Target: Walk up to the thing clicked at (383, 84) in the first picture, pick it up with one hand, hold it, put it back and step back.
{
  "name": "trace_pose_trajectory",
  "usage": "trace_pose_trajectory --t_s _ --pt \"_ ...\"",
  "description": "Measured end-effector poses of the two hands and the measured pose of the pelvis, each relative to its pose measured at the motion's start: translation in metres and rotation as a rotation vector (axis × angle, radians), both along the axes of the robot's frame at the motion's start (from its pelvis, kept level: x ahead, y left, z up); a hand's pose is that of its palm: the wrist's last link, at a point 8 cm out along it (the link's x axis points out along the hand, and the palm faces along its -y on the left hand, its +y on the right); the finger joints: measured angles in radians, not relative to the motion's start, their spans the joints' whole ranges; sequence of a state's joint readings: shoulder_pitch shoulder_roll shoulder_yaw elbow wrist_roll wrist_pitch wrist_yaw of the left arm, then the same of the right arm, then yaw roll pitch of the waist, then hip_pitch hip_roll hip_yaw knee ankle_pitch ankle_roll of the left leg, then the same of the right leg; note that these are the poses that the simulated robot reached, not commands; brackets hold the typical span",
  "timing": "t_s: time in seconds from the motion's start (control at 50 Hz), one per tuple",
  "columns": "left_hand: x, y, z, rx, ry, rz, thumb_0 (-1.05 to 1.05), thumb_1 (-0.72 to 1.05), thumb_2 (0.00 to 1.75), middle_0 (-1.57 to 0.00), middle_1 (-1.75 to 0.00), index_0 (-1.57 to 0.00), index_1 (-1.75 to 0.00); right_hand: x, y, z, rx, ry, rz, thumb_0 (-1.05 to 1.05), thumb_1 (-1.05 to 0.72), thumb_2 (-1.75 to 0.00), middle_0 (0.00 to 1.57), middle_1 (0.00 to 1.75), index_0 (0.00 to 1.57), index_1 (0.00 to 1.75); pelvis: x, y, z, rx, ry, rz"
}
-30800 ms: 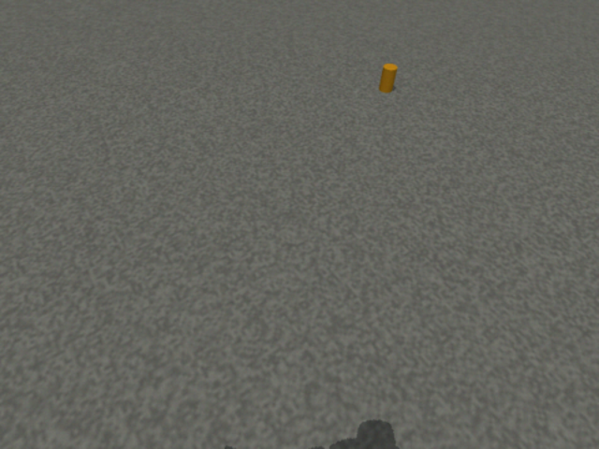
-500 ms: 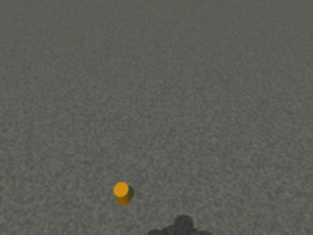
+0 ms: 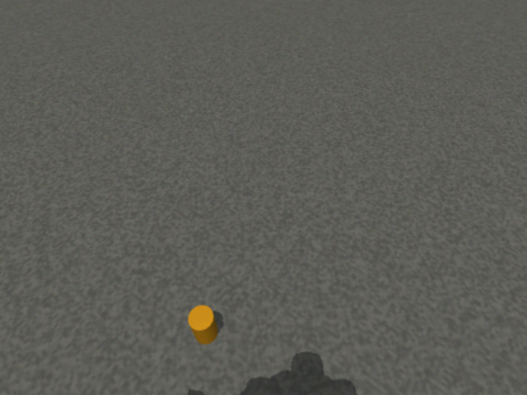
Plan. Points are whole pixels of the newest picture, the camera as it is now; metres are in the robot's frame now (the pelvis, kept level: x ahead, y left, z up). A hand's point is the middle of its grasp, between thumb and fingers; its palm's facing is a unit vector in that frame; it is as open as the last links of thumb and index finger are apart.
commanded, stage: stand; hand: left
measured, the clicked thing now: (203, 325) +0.46 +0.22 -0.71
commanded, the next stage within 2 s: step back in 0.40 s
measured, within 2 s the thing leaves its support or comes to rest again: neither
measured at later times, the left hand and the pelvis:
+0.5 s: hand out of the picture +0.10 +0.26 -0.16, palm faces +0.00 -0.94 -0.35, open 7.4 cm; pelvis +0.01 +0.00 -0.01, yaw +0 degrees
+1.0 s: hand out of the picture +0.06 +0.30 -0.19, palm faces -0.08 -0.92 -0.37, open 7.4 cm; pelvis -0.08 +0.03 -0.03, yaw -2 degrees
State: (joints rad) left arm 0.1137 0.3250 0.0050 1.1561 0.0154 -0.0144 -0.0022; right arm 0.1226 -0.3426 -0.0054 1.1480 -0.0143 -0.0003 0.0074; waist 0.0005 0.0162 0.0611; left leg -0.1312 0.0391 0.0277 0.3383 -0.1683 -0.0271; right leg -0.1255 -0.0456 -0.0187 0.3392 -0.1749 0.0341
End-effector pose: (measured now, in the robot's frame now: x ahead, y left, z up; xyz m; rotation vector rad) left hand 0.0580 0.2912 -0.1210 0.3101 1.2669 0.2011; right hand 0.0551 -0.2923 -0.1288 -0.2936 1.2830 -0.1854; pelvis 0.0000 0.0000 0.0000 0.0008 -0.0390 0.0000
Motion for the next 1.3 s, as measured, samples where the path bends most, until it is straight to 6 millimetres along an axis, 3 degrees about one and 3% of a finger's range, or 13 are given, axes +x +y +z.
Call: trace_pose_trajectory --t_s 0.42,0.6,0.78,0.92,1.02,1.12,1.22,1.3 --pt "0.028 0.002 0.002 -0.001 -0.021 -0.003 0.0 0.9 0.9 -0.2 -0.3 -0.2 -0.3 0.027 0.0 0.002 -0.002 -0.022 0.0 0.01 -0.9 -0.9 0.2 0.3 0.21 0.3 0.016 0.001 0.0 0.001 0.016 -0.003" --pt "0.035 0.02 -0.003 0.049 -0.066 -0.02 0.0 0.9 0.9 -0.2 -0.3 -0.2 -0.3 0.029 -0.018 -0.002 -0.037 -0.058 -0.018 0.01 -0.9 -0.9 0.2 0.3 0.21 0.3 -0.011 0.001 -0.014 0.001 0.028 -0.001" --pt "0.026 0.035 -0.018 0.059 -0.124 -0.071 0.0 0.9 0.9 -0.2 -0.3 -0.2 -0.3 -0.001 -0.02 -0.012 -0.073 -0.079 -0.003 0.01 -0.9 -0.9 0.2 0.3 0.21 0.3 -0.045 0.014 -0.036 -0.003 0.012 0.005" --pt "0.02 0.05 -0.035 0.043 -0.139 -0.093 0.0 0.9 0.9 -0.2 -0.3 -0.2 -0.3 -0.068 0.003 -0.013 -0.091 -0.019 -0.029 0.01 -0.9 -0.9 0.2 0.3 0.21 0.3 -0.067 0.035 -0.045 -0.017 0.004 -0.007" --pt "-0.009 0.052 -0.029 0.033 -0.101 -0.103 0.0 0.91 0.9 -0.2 -0.3 -0.2 -0.3 -0.105 0.012 0.0 -0.094 0.033 -0.056 0.01 -0.9 -0.9 0.2 0.3 0.21 0.3 -0.082 0.034 -0.03 -0.023 0.027 -0.036" --pt "-0.052 0.05 -0.027 0.044 -0.015 -0.115 0.0 0.9 0.9 -0.2 -0.3 -0.2 -0.3 -0.117 0.007 0.002 -0.101 -0.021 -0.058 0.01 -0.9 -0.9 0.2 0.3 0.21 0.3 -0.1 0.03 -0.028 -0.018 0.033 -0.079" --pt "-0.089 0.039 -0.026 0.062 0.01 -0.12 0.0 0.91 0.9 -0.2 -0.3 -0.2 -0.3 -0.127 -0.012 -0.011 -0.092 -0.079 -0.055 0.01 -0.9 -0.9 0.2 0.3 0.21 0.3 -0.128 0.017 -0.037 -0.003 0.03 -0.106" --pt "-0.127 0.024 -0.012 0.063 0.012 -0.096 0.0 0.91 0.9 -0.2 -0.3 -0.2 -0.3 -0.138 -0.021 -0.016 -0.073 -0.08 -0.065 0.01 -0.9 -0.9 0.2 0.3 0.21 0.3 -0.148 0.009 -0.03 -0.001 0.016 -0.096"
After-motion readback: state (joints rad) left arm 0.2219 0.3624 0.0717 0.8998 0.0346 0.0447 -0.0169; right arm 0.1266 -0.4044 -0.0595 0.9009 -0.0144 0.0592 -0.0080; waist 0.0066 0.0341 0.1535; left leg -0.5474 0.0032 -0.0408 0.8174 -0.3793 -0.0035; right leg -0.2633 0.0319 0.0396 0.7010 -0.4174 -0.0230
